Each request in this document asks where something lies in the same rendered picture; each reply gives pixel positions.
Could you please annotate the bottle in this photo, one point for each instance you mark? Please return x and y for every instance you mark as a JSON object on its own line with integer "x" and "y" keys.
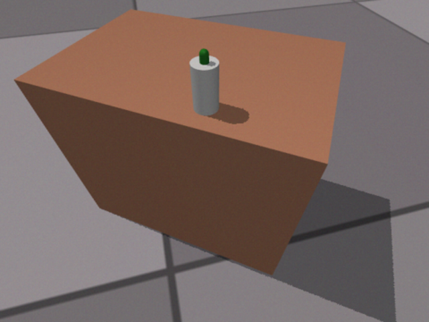
{"x": 204, "y": 72}

